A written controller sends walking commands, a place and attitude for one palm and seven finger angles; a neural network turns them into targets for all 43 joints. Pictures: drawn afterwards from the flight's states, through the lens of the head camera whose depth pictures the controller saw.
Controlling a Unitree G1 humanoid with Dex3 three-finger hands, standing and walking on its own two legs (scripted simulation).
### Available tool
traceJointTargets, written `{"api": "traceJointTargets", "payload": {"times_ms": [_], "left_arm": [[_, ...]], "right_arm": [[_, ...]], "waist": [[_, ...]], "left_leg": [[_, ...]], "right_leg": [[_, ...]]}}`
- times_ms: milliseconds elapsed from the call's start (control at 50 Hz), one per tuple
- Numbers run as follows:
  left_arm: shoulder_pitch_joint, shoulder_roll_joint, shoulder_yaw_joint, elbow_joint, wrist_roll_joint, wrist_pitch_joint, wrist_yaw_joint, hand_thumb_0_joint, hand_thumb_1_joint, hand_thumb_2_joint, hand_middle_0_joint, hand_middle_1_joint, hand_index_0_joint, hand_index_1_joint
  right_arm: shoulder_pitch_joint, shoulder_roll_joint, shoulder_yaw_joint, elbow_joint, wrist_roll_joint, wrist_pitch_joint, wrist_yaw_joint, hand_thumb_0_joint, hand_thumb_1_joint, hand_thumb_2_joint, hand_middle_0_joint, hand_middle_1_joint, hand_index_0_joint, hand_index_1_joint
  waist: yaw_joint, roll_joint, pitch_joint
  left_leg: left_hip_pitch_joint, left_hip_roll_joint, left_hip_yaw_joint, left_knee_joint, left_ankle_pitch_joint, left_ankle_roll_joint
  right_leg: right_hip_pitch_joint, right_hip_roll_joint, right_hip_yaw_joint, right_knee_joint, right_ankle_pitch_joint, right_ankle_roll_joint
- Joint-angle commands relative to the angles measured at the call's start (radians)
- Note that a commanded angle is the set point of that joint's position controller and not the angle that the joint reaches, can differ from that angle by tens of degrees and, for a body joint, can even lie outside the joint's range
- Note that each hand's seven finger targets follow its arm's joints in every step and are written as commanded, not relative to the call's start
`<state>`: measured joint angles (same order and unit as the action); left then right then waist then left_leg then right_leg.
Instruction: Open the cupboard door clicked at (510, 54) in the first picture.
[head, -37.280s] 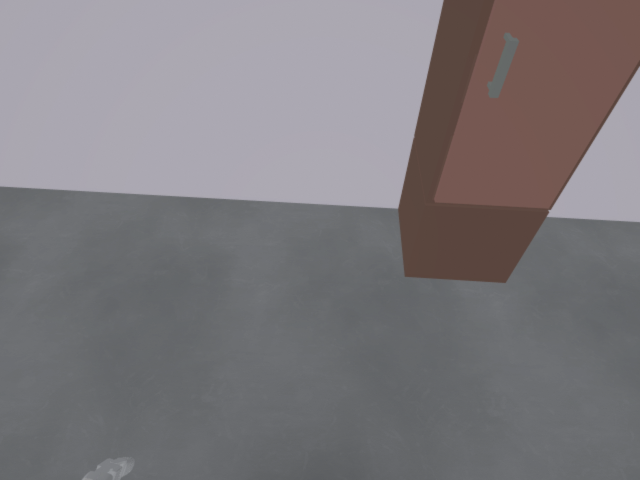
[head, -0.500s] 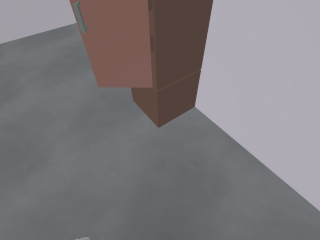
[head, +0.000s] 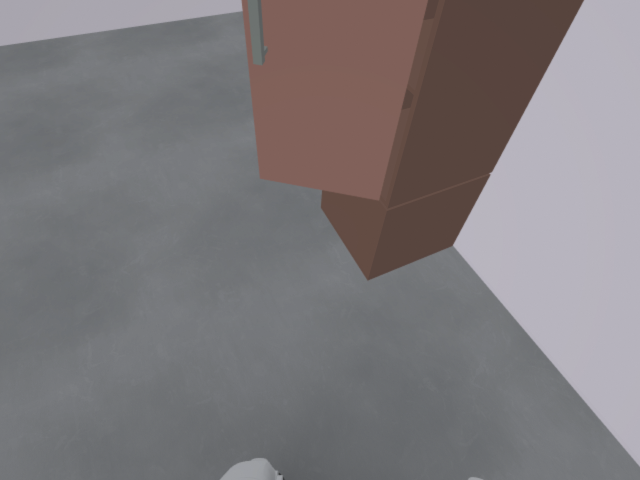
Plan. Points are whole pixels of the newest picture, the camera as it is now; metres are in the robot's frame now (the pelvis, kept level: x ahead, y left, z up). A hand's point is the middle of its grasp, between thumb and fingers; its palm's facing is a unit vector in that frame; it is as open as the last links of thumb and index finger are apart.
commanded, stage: take the last steps up to it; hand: left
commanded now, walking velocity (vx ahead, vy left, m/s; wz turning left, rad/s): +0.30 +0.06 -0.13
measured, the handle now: (259, 27) +0.87 +0.23 +0.12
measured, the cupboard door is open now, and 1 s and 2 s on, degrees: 52 52 52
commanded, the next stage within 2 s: come to a stop and stand still in 0.54 s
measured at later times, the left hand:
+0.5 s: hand (235, 346) +0.31 +0.17 -0.14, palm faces -0.14 -0.97 -0.19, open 7.4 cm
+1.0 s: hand (211, 355) +0.31 +0.21 -0.17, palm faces -0.04 -0.98 -0.20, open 7.3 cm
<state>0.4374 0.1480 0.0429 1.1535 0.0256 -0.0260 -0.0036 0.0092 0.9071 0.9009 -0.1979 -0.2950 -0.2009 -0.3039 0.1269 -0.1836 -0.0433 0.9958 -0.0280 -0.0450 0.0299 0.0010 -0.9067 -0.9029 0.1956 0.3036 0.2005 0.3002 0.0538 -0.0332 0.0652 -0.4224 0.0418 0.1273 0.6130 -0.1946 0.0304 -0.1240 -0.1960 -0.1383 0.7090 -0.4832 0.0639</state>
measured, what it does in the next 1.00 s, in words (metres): walks ahead: right foot, then left foot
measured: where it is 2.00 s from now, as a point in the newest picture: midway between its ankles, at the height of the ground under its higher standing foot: (316, 476)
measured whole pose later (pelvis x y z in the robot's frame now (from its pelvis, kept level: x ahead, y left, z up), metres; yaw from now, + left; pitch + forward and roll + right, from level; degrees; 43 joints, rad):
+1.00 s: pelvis +0.27 +0.03 +0.01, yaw -6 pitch +0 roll -1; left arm 0.23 0.19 0.04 1.05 0.01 0.05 0.03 0.00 0.91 0.90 -0.19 -0.29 -0.20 -0.30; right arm 0.12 -0.16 -0.02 1.00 -0.02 0.01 -0.04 0.00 -0.91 -0.90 0.20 0.30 0.20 0.30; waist 0.02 -0.03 0.07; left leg -0.35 0.04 0.08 0.53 -0.19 0.03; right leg -0.32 -0.02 -0.05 0.87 -0.56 0.01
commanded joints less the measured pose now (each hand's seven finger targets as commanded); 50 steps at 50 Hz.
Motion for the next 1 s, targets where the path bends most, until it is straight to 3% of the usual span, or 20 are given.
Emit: {"api": "traceJointTargets", "payload": {"times_ms": [0,60,120,220,400,440,460,480,500,520,540,560,640,720,760,780,820,860,900,980], "left_arm": [[-0.154,0.072,0.016,-0.151,-0.005,-0.026,0.011,0.000,0.900,0.900,-0.200,-0.300,-0.200,-0.300],[-0.123,0.050,0.023,-0.111,0.002,-0.008,-0.003,0.000,0.900,0.900,-0.200,-0.300,-0.200,-0.300],[-0.087,0.033,0.027,-0.110,0.002,0.010,-0.003,0.000,0.900,0.900,-0.200,-0.300,-0.200,-0.300],[-0.202,0.054,0.031,-0.171,0.002,0.017,-0.012,0.000,0.900,0.900,-0.200,-0.300,-0.200,-0.300],[-0.364,0.055,0.009,-0.243,-0.001,0.004,-0.011,0.000,0.900,0.900,-0.200,-0.300,-0.200,-0.300],[-0.307,0.063,0.011,-0.226,0.001,-0.005,-0.011,0.000,0.900,0.900,-0.200,-0.300,-0.200,-0.300],[-0.204,0.082,0.017,-0.193,0.001,-0.015,-0.008,0.000,0.900,0.900,-0.200,-0.300,-0.200,-0.300],[-0.067,0.139,0.036,-0.149,0.002,-0.026,0.000,0.000,0.900,0.900,-0.200,-0.300,-0.200,-0.300],[0.063,0.235,0.061,-0.111,0.001,-0.034,0.011,0.000,0.900,0.900,-0.200,-0.300,-0.200,-0.300],[0.074,0.261,0.057,-0.103,-0.019,-0.032,0.017,0.000,0.900,0.900,-0.200,-0.300,-0.200,-0.300],[-0.006,0.219,0.054,-0.121,-0.017,-0.032,0.027,0.000,0.900,0.900,-0.200,-0.300,-0.200,-0.300],[-0.074,0.181,0.042,-0.139,-0.016,-0.034,0.031,0.000,0.900,0.900,-0.200,-0.300,-0.200,-0.300],[-0.184,0.098,0.012,-0.148,-0.012,-0.044,0.027,0.000,0.900,0.900,-0.200,-0.300,-0.200,-0.300],[-0.201,0.118,0.019,-0.145,-0.009,-0.027,0.036,0.000,0.900,0.900,-0.200,-0.300,-0.200,-0.300],[-0.211,0.146,0.021,-0.136,-0.014,-0.011,0.040,0.000,0.900,0.900,-0.200,-0.300,-0.200,-0.300],[-0.196,0.135,0.018,-0.137,-0.015,0.000,0.041,0.000,0.900,0.900,-0.200,-0.300,-0.200,-0.300],[-0.137,0.086,0.008,-0.142,-0.021,0.028,0.048,0.000,0.900,0.900,-0.200,-0.300,-0.200,-0.300],[-0.136,0.080,0.008,-0.139,-0.017,0.053,0.044,0.000,0.900,0.900,-0.200,-0.300,-0.200,-0.300],[-0.136,0.100,0.011,-0.140,-0.016,0.066,0.039,0.000,0.900,0.900,-0.200,-0.300,-0.200,-0.300],[-0.148,0.109,0.026,-0.165,-0.016,0.072,0.032,0.000,0.900,0.900,-0.200,-0.300,-0.200,-0.300]], "right_arm": [[0.317,-0.213,-0.046,0.039,0.001,-0.003,-0.046,0.000,-0.900,-0.900,0.200,0.300,0.200,0.300],[0.209,-0.097,-0.013,0.011,0.001,-0.023,-0.053,0.000,-0.900,-0.900,0.200,0.300,0.200,0.300],[0.213,-0.067,-0.015,0.018,0.002,-0.037,-0.056,0.000,-0.900,-0.900,0.200,0.300,0.200,0.300],[0.239,-0.079,-0.012,0.030,0.000,-0.040,-0.052,0.000,-0.900,-0.900,0.200,0.300,0.200,0.300],[0.349,-0.086,-0.001,0.104,-0.010,-0.024,-0.053,0.000,-0.900,-0.900,0.200,0.300,0.200,0.300],[0.361,-0.084,0.004,0.116,-0.007,-0.021,-0.055,0.000,-0.900,-0.900,0.200,0.300,0.200,0.300],[0.347,-0.087,0.005,0.117,0.001,-0.021,-0.055,0.000,-0.900,-0.900,0.200,0.300,0.200,0.300],[0.320,-0.076,0.004,0.103,0.013,-0.025,-0.051,0.000,-0.900,-0.900,0.200,0.300,0.200,0.300],[0.335,-0.048,0.003,0.075,0.024,-0.026,-0.045,0.000,-0.900,-0.900,0.200,0.300,0.200,0.300],[0.296,-0.063,0.000,0.067,0.026,-0.014,-0.048,0.000,-0.900,-0.900,0.200,0.300,0.200,0.300],[0.231,-0.055,-0.001,0.057,0.023,-0.009,-0.049,0.000,-0.900,-0.900,0.200,0.300,0.200,0.300],[0.196,-0.030,-0.002,0.051,0.018,-0.002,-0.046,0.000,-0.900,-0.900,0.200,0.300,0.200,0.300],[0.280,0.035,0.009,0.087,0.014,0.029,-0.039,0.000,-0.900,-0.900,0.200,0.300,0.200,0.300],[0.262,0.046,0.015,0.088,0.016,0.040,-0.043,0.000,-0.900,-0.900,0.200,0.300,0.200,0.300],[0.265,0.006,0.006,0.087,0.017,0.042,-0.046,0.000,-0.900,-0.900,0.200,0.300,0.200,0.300],[0.258,-0.037,-0.002,0.081,0.016,0.036,-0.048,0.000,-0.900,-0.900,0.200,0.300,0.200,0.300],[0.216,-0.144,-0.020,0.046,0.011,0.041,-0.063,0.000,-0.900,-0.900,0.200,0.300,0.200,0.300],[0.160,-0.156,-0.024,0.028,0.005,0.052,-0.074,0.000,-0.900,-0.900,0.200,0.300,0.200,0.300],[0.150,-0.155,-0.022,0.018,0.002,0.053,-0.086,0.000,-0.900,-0.900,0.200,0.300,0.200,0.300],[0.110,-0.193,-0.043,-0.017,0.000,0.063,-0.091,0.000,-0.900,-0.900,0.200,0.300,0.200,0.300]], "waist": [[-0.143,0.259,-0.149],[-0.071,0.142,-0.033],[-0.034,0.121,-0.027],[-0.036,0.056,0.000],[-0.082,0.104,0.028],[-0.057,0.072,-0.007],[-0.010,0.058,-0.066],[0.045,-0.008,-0.145],[0.068,-0.196,-0.224],[0.067,-0.151,-0.210],[0.047,-0.079,-0.119],[0.020,-0.051,-0.046],[-0.082,-0.097,-0.059],[-0.073,-0.055,-0.101],[-0.087,-0.062,-0.107],[-0.079,0.009,-0.120],[-0.055,0.178,-0.103],[-0.054,0.206,-0.020],[-0.065,0.278,-0.043],[-0.075,0.188,-0.166]], "left_leg": [[0.456,0.337,-0.424,-0.357,-0.019,0.141],[0.266,0.266,-0.236,-0.402,0.089,0.105],[0.260,0.243,-0.168,-0.450,0.132,0.108],[0.317,0.250,-0.150,-0.486,0.141,0.144],[0.398,0.236,-0.074,-0.363,0.371,0.124],[0.384,0.202,-0.035,-0.246,0.481,0.093],[0.339,0.167,-0.010,-0.126,0.516,0.062],[0.169,0.110,0.028,0.047,0.400,0.021],[-0.084,-0.023,0.084,0.310,-0.060,-0.030],[-0.136,-0.029,-0.019,0.540,-0.433,-0.040],[-0.184,0.017,-0.111,0.578,-0.376,-0.035],[-0.183,0.046,-0.124,0.553,-0.310,-0.040],[0.011,0.056,-0.081,0.314,-0.172,-0.074],[0.146,-0.006,-0.045,0.028,-0.041,-0.091],[0.247,-0.009,-0.051,-0.132,0.122,-0.090],[0.305,0.042,-0.087,-0.160,0.298,-0.069],[0.246,0.251,-0.271,-0.194,0.596,0.063],[0.147,0.278,-0.309,-0.277,0.507,0.117],[0.174,0.302,-0.320,-0.283,0.578,0.157],[0.315,0.316,-0.290,-0.214,0.632,0.184]], "right_leg": [[-0.546,0.062,0.101,0.628,-0.004,-0.088],[-0.474,0.032,0.127,0.559,0.151,-0.077],[-0.479,0.052,0.125,0.503,0.229,-0.066],[-0.525,0.050,0.131,0.315,0.305,-0.058],[-0.374,0.110,0.043,-0.035,0.248,-0.091],[-0.224,0.158,0.003,-0.138,0.276,-0.106],[-0.056,0.170,0.007,-0.201,0.354,-0.120],[0.194,0.078,0.131,-0.189,0.507,-0.166],[0.419,-0.178,0.462,-0.261,0.700,-0.283],[0.350,-0.296,0.562,-0.359,0.754,-0.373],[0.240,-0.248,0.501,-0.384,0.693,-0.358],[0.121,-0.210,0.425,-0.408,0.694,-0.317],[-0.080,-0.083,0.142,-0.445,0.748,-0.222],[-0.071,-0.034,0.115,-0.341,0.841,-0.204],[-0.105,-0.020,0.112,-0.265,0.733,-0.161],[-0.142,0.016,0.101,-0.214,0.605,-0.124],[-0.165,0.121,0.050,-0.135,0.146,-0.056],[-0.172,0.149,0.059,0.008,-0.022,-0.053],[-0.216,0.149,0.113,0.194,-0.108,-0.061],[-0.298,0.166,0.141,0.289,-0.090,-0.049]]}}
